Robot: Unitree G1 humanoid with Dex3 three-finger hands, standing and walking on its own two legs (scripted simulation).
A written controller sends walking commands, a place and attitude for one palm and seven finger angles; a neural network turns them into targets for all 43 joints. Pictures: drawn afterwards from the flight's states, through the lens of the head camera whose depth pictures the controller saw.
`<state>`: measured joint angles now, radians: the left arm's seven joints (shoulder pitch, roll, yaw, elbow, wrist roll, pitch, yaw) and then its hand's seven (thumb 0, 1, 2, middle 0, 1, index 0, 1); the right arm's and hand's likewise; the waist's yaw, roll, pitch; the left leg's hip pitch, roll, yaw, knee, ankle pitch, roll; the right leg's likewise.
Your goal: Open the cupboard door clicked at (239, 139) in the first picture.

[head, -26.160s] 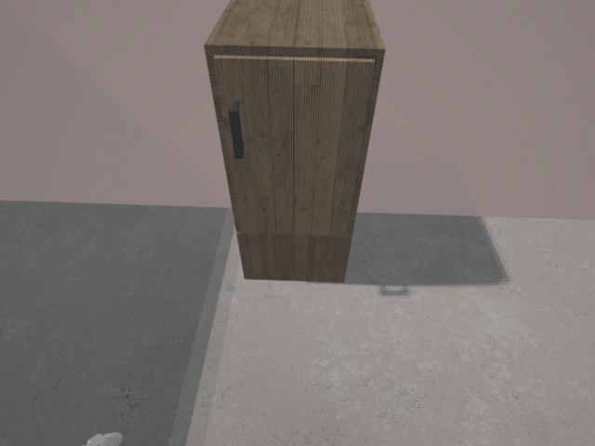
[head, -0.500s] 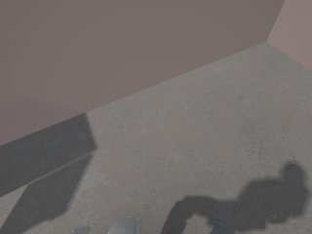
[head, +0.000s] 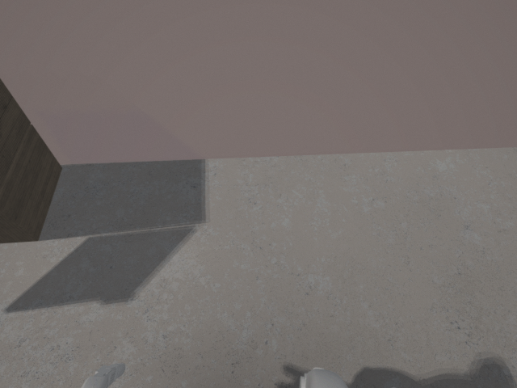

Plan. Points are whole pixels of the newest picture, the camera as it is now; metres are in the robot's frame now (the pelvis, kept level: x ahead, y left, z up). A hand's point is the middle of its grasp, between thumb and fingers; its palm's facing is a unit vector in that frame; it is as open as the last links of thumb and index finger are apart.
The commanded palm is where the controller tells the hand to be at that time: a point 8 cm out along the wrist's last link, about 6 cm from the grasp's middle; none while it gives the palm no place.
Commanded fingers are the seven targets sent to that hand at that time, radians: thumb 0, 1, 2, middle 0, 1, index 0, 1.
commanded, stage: turn to face it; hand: left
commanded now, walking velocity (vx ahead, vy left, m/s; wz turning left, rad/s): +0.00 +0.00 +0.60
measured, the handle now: out of the picture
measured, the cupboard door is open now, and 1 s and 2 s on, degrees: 49 49 49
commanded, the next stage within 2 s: take the last steps up to it in 1.46 s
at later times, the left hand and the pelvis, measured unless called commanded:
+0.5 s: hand out of the picture +0.02 +0.14 -0.16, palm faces +0.33 -0.91 -0.26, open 7.3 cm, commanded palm none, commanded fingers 0.00 0.90 0.90 -0.20 -0.30 -0.20 -0.30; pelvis +0.02 -0.07 +0.00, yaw +19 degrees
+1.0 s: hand out of the picture +0.00 +0.19 -0.16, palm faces +0.57 -0.78 -0.25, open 7.4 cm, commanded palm none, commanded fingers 0.00 0.90 0.90 -0.20 -0.30 -0.20 -0.30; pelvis +0.03 -0.05 +0.00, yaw +35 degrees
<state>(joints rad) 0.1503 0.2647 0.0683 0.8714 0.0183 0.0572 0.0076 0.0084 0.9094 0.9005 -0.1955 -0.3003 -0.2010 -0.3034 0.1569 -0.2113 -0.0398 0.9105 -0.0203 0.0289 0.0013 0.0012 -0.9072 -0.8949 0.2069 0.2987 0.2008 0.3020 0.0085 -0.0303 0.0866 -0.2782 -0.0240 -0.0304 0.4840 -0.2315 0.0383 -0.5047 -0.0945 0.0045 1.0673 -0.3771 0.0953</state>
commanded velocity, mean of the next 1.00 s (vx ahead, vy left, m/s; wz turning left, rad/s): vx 0.00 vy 0.00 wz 0.60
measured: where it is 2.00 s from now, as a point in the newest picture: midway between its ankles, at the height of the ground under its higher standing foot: outside the picture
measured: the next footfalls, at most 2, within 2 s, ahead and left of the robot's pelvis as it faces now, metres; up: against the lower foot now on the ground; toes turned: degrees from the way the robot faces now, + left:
right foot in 0.18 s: +0.05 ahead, -0.16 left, +0.00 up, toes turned +5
left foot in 0.64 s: +0.02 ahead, +0.07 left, +0.00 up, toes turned +31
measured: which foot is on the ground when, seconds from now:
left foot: down 0.00-0.18, up 0.20-0.62, down 0.64-1.00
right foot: up 0.00-0.16, down 0.18-0.64, up 0.66-1.00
